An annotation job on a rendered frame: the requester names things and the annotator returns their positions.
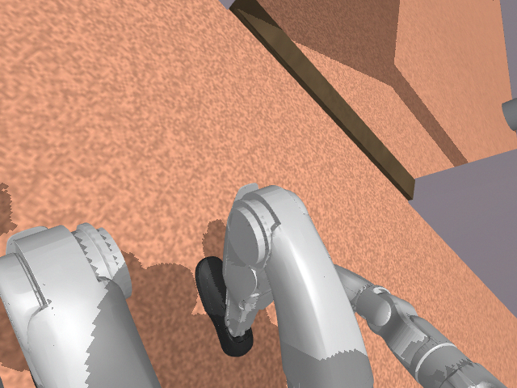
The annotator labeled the right robot arm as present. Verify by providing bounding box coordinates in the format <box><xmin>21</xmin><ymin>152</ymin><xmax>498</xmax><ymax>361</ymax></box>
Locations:
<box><xmin>356</xmin><ymin>285</ymin><xmax>507</xmax><ymax>388</ymax></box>

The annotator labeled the right robot foot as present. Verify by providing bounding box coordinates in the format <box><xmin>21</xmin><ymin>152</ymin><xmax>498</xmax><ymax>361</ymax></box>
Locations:
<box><xmin>195</xmin><ymin>256</ymin><xmax>254</xmax><ymax>357</ymax></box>

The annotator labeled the right robot hand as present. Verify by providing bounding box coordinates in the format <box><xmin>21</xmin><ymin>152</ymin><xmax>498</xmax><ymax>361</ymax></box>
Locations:
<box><xmin>334</xmin><ymin>264</ymin><xmax>374</xmax><ymax>313</ymax></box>

